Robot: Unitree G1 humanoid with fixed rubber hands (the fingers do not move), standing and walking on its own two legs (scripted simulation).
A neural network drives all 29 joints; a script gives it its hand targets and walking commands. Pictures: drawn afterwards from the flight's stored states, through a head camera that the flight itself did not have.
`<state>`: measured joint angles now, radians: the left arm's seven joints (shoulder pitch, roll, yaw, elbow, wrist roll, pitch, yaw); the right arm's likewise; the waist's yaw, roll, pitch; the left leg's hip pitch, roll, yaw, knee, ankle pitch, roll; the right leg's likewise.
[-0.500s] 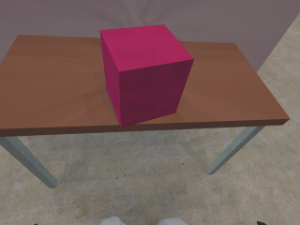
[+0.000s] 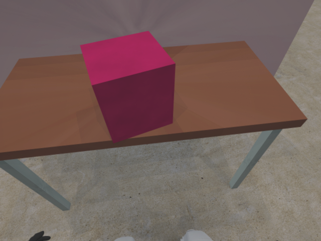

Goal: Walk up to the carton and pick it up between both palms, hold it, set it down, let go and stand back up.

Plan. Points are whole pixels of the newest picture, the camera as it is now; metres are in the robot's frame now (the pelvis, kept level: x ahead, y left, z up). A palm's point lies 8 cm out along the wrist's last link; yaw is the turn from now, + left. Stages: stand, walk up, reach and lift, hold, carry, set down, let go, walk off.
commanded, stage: walk up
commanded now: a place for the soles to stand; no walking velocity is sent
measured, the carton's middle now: (130, 87) +0.54 +0.09 +0.08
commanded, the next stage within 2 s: none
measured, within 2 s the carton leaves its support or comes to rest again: neither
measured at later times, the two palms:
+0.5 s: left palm out of the picture +0.08 +0.37 -0.08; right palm out of the picture +0.06 -0.28 -0.10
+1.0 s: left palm out of the picture +0.09 +0.39 -0.08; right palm out of the picture +0.08 -0.26 -0.09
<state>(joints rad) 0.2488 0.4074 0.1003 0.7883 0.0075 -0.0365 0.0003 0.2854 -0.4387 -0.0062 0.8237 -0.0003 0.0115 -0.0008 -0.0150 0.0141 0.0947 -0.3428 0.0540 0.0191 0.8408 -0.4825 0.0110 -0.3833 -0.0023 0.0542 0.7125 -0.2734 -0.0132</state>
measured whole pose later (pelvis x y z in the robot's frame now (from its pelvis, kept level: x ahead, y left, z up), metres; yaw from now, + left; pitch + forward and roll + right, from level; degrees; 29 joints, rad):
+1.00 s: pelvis +0.00 +0.06 +0.00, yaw +1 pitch -2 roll -1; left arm 0.25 0.43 0.10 0.79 0.01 -0.05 0.00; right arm 0.25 -0.44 -0.01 0.87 0.00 -0.05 0.00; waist -0.02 0.01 0.07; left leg -0.33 0.02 0.04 0.74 -0.37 0.03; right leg -0.34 -0.01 0.04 0.84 -0.45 0.00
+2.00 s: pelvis +0.16 +0.08 +0.01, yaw +1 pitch -1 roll -3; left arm 0.25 0.43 0.08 0.79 0.01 -0.04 0.01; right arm 0.29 -0.45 -0.01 0.84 0.00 -0.05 0.01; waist -0.02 0.00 0.10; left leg -0.34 0.01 0.05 0.69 -0.33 0.05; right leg -0.43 -0.01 0.02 0.96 -0.47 0.00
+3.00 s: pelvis +0.16 +0.06 +0.00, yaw +2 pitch +0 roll +0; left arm 0.21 0.42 0.08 0.79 0.01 -0.03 0.01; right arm 0.22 -0.45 -0.01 0.88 0.00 -0.02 0.01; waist -0.02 0.01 0.09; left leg -0.34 0.02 0.05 0.72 -0.38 0.02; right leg -0.36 -0.03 0.02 0.71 -0.34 0.02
